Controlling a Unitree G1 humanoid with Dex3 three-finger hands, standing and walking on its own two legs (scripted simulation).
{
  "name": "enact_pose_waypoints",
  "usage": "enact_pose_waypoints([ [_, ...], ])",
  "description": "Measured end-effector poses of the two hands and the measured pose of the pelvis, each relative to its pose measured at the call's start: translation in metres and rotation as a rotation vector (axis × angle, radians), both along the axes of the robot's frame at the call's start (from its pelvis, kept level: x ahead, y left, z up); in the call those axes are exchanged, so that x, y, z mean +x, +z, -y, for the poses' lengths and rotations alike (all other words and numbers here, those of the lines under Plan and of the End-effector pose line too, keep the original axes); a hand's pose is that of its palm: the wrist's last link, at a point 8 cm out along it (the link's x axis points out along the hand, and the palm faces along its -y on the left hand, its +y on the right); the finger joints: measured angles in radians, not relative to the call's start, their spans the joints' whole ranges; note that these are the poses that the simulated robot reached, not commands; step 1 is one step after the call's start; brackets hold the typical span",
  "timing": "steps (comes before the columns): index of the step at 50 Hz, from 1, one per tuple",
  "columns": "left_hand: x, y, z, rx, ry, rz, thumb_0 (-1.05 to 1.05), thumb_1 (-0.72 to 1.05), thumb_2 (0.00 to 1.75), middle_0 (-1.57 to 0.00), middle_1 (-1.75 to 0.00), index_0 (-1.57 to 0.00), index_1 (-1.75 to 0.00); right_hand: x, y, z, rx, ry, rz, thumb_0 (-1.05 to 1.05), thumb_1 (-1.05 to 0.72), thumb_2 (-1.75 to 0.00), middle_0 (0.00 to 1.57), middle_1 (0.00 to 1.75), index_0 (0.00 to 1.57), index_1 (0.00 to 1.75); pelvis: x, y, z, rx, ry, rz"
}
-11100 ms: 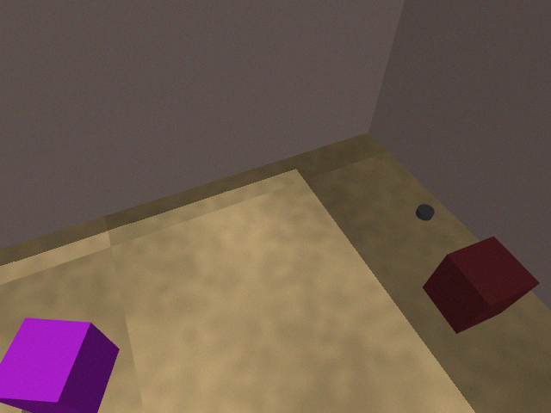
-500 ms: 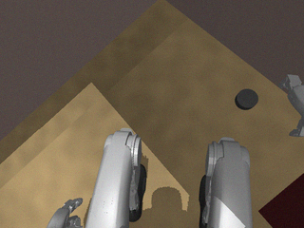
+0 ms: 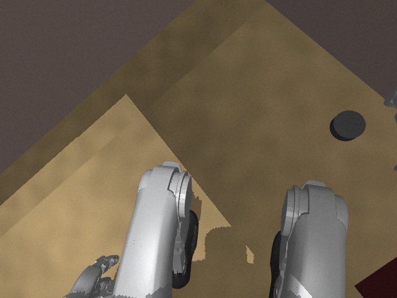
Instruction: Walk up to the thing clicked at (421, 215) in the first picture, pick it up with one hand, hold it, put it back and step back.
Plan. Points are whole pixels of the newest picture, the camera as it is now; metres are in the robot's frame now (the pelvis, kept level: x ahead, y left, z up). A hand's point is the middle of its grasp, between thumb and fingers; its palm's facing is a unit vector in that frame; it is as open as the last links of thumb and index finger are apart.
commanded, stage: rise first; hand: right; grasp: from above
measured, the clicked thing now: (346, 126) +0.49 -0.29 -0.31
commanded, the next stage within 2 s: approach in 1.90 s
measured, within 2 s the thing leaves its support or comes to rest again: neither
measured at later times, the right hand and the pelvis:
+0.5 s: hand out of the picture +0.43 -0.34 -0.19, palm faces -0.45 +0.08 -0.89, open 14.1 cm; pelvis +0.00 +0.00 -0.01, yaw +1 degrees
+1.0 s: hand (394, 130) +0.44 -0.33 -0.19, palm faces -0.45 +0.08 -0.89, open 14.1 cm; pelvis +0.00 +0.00 -0.02, yaw +2 degrees
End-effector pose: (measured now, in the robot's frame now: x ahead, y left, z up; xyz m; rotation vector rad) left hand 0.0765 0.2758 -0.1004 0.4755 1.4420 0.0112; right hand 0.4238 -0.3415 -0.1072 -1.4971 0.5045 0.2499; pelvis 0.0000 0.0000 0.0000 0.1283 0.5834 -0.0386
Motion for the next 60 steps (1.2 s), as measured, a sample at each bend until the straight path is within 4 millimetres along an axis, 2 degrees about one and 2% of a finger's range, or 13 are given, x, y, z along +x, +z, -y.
enact_pose_waypoints([
  [19,-0.009,-0.002,-0.003,0.025,-0.006,-0.058,0.0,0.91,0.9,-0.2,-0.29,-0.2,-0.3,0.007,-0.021,0.002,0.011,0.004,0.0,0.0,0.53,-1.01,0.08,1.03,0.09,1.03,0.004,-0.008,0.002,0.015,0.008,-0.003],
  [33,-0.006,-0.002,0.001,0.019,-0.011,-0.029,0.0,0.91,0.9,-0.2,-0.29,-0.2,-0.3,0.015,-0.022,-0.002,0.009,0.001,0.012,0.0,0.55,-1.04,0.1,1.0,0.08,1.03,0.003,-0.012,0.004,0.022,0.01,0.006],
  [51,-0.029,0.002,0.002,0.026,0.002,-0.072,0.0,0.91,0.9,-0.2,-0.29,-0.2,-0.3,0.027,-0.03,-0.007,0.013,0.004,0.007,0.0,0.55,-1.04,0.11,1.01,0.09,1.03,0.001,-0.015,0.004,0.031,0.015,0.012],
  [60,-0.034,0.002,0.002,0.021,0.003,-0.08,0.0,0.91,0.9,-0.2,-0.29,-0.2,-0.3,0.032,-0.032,-0.007,0.003,0.003,0.012,0.0,0.55,-1.04,0.11,1.01,0.1,1.03,0.002,-0.016,0.004,0.032,0.017,0.014],
])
